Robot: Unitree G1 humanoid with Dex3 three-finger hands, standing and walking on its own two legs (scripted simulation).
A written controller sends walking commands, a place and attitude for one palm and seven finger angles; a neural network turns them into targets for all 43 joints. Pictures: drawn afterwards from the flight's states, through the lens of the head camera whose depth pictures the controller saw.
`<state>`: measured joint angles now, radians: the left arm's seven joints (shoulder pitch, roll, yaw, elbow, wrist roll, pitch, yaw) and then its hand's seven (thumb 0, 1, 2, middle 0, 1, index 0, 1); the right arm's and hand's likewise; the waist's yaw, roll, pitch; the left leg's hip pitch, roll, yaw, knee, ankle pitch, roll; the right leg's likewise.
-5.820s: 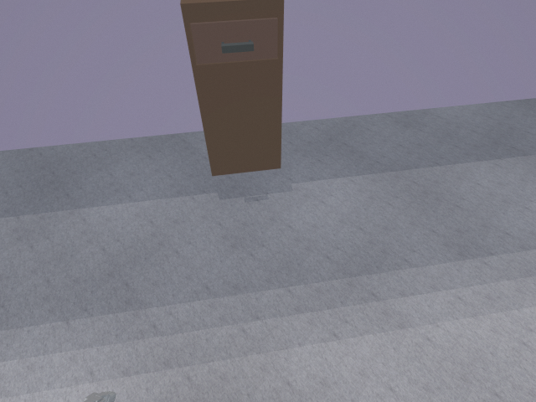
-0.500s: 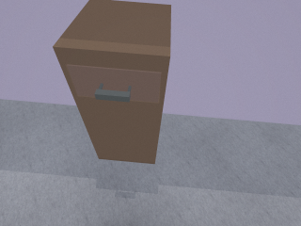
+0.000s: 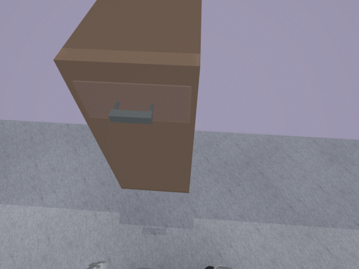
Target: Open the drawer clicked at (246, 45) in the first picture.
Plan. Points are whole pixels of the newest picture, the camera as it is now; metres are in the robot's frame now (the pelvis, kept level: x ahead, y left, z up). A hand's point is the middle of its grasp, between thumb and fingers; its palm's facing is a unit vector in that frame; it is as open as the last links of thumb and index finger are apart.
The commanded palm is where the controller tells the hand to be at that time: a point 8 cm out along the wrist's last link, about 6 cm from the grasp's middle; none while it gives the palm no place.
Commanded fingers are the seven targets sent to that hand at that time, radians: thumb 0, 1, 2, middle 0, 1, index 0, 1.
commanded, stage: come to a stop and stand still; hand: left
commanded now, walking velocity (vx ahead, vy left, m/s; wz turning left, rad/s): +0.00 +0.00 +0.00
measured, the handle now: (132, 111) +0.56 +0.18 -0.04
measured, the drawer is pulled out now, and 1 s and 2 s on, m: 0.00 0.00 0.00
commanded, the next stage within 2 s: look again from close up in 0.62 s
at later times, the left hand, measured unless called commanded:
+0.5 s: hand out of the picture -0.02 +0.23 -0.16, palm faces -0.01 -0.97 -0.24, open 7.3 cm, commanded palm none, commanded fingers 0.00 0.90 0.90 -0.20 -0.30 -0.20 -0.30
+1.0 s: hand out of the picture -0.02 +0.18 -0.16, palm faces +0.00 -0.98 -0.20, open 7.3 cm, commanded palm none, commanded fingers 0.00 0.90 0.90 -0.20 -0.30 -0.20 -0.30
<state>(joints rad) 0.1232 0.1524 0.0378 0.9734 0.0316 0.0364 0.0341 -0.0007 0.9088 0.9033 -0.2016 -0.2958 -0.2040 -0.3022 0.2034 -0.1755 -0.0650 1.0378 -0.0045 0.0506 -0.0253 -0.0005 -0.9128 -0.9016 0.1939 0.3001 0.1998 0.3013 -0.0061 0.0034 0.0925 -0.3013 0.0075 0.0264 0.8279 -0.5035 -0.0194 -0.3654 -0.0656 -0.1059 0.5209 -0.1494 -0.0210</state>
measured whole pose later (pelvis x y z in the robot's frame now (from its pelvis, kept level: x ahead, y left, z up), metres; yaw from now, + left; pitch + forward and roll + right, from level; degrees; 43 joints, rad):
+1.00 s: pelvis -0.01 +0.02 +0.01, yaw -1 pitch -1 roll +1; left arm 0.31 0.11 -0.01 1.13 0.01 -0.01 0.03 0.01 0.93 0.90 -0.20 -0.30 -0.20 -0.30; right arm 0.35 -0.15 0.03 1.11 -0.01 -0.03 -0.04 0.00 -0.91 -0.90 0.19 0.30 0.20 0.30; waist -0.01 0.04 0.01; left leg -0.13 -0.01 0.08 0.42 -0.29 0.02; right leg -0.26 -0.01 -0.05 0.47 -0.20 -0.03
